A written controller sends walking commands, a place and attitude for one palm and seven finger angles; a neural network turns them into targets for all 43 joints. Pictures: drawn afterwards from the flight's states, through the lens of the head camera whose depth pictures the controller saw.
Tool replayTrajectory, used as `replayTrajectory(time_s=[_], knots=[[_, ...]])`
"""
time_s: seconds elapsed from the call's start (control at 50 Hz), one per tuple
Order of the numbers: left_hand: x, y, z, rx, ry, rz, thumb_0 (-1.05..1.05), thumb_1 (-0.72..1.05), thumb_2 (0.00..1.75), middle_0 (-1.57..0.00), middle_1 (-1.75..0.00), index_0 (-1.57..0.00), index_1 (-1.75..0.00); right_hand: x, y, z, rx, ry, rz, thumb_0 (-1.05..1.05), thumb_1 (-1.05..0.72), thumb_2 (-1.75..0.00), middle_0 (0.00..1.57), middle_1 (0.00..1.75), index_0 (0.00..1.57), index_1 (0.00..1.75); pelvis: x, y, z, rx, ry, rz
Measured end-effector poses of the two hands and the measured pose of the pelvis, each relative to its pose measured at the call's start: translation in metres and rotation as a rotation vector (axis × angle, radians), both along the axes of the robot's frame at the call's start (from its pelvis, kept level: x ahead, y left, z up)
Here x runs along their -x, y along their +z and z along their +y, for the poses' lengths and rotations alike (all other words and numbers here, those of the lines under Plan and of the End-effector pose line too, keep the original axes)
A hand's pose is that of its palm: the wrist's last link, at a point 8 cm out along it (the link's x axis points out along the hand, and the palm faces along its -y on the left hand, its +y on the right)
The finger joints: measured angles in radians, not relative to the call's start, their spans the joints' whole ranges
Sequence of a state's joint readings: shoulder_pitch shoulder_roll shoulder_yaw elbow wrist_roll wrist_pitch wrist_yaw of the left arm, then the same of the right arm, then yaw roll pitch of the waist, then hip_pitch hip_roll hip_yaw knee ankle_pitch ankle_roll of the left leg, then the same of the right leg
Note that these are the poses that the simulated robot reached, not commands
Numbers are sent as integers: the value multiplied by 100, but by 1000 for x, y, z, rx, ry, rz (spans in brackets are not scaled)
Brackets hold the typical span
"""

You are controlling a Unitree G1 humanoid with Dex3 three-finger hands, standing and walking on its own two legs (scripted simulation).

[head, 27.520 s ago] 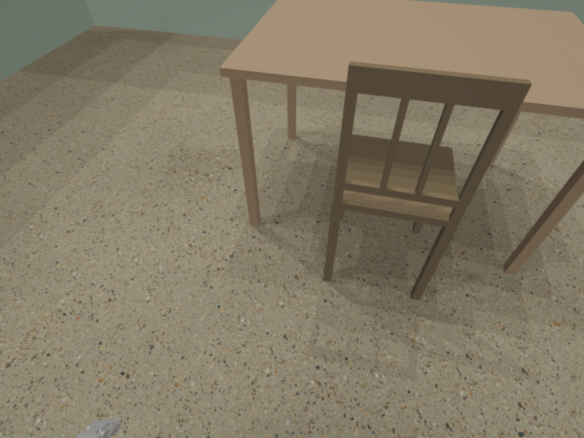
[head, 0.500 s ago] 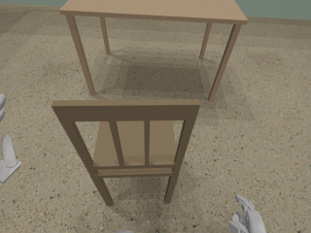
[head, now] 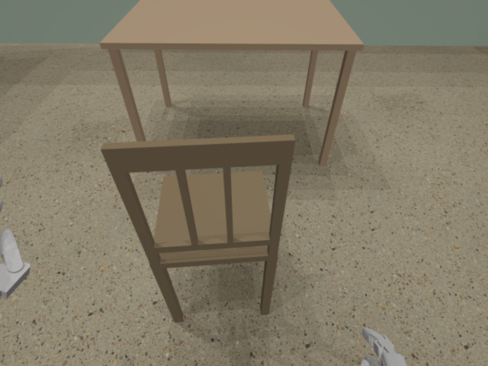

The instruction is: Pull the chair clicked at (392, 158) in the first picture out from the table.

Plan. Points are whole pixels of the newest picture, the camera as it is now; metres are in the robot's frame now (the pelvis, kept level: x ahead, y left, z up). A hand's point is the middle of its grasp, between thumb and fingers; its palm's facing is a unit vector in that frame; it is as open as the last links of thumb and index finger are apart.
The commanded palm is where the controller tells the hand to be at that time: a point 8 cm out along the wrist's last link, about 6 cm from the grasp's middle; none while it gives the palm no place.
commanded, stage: stop stepping back and stand still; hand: left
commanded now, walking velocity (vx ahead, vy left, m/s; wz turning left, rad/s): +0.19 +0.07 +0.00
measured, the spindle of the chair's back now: (188, 209) +0.49 +0.17 -0.08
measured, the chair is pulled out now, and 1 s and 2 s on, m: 0.73 0.73 0.73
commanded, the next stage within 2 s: let the arm hang, fingers relaxed in 0.34 s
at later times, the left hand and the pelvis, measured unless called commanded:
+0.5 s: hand (48, 294) +0.19 +0.28 +0.10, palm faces +0.33 -0.81 -0.48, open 7.4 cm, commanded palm none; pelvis -0.02 +0.01 +0.00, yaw +2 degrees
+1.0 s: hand out of the picture -0.10 +0.19 -0.16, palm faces +0.06 -0.97 -0.25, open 7.2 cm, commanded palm none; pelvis -0.04 -0.01 +0.00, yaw +3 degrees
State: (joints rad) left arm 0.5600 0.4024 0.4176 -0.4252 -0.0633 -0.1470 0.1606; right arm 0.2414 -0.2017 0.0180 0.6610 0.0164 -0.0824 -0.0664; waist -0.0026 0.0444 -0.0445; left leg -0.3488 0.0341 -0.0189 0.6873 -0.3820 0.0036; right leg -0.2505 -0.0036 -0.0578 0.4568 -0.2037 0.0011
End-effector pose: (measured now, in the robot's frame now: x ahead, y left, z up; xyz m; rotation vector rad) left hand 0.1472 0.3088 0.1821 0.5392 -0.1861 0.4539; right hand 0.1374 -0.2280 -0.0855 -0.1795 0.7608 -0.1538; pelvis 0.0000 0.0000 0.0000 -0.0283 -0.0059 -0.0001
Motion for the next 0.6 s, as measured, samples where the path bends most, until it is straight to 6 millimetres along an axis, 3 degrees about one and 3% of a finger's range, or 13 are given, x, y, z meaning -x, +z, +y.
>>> replayTrajectory(time_s=[0.1,0.18,0.3,0.36,0.44,0.46,0.5,0.54,0.6], knots=[[4,-31,4,101,-15,23,1,89,90,-21,-30,-21,-30,30,3,-21,113,-44,53,1,-90,-90,20,30,21,30,8,-4,9,8,29,1],[6,-26,5,84,-43,2,1,89,90,-22,-30,-21,-30,41,19,-21,146,-66,39,1,-90,-90,20,30,21,30,11,1,11,-3,21,-8],[5,13,7,-75,-81,-97,1,89,90,-22,-30,-21,-30,29,15,-5,97,-24,5,1,-90,-90,20,30,20,30,8,0,11,0,28,18],[3,14,8,-77,-78,-75,1,89,90,-21,-30,-21,-30,18,10,6,53,-8,1,1,-90,-90,20,30,20,30,9,2,12,5,25,15],[2,-1,5,-25,-65,3,1,89,90,-21,-30,-21,-30,5,8,16,1,3,-20,1,-90,-90,20,30,21,30,10,3,10,-5,15,4],[1,-12,5,-19,-65,47,1,89,90,-21,-30,-21,-30,2,6,17,-12,22,-26,1,-90,-90,20,30,21,30,12,3,9,-5,20,10],[-4,-60,5,74,-39,220,0,89,90,-21,-30,-20,-30,0,-5,18,-34,61,4,1,-90,-90,20,30,21,30,16,1,10,-10,35,18],[1,-125,-2,226,8,445,0,90,90,-20,-30,-20,-30,3,-18,17,-45,83,54,1,-90,-90,20,30,21,30,20,-2,10,-16,37,21],[33,-222,-34,431,40,804,0,90,90,-20,-29,-19,-29,20,-29,16,-48,92,134,1,-90,-90,20,30,21,30,26,-5,8,-21,41,8]])
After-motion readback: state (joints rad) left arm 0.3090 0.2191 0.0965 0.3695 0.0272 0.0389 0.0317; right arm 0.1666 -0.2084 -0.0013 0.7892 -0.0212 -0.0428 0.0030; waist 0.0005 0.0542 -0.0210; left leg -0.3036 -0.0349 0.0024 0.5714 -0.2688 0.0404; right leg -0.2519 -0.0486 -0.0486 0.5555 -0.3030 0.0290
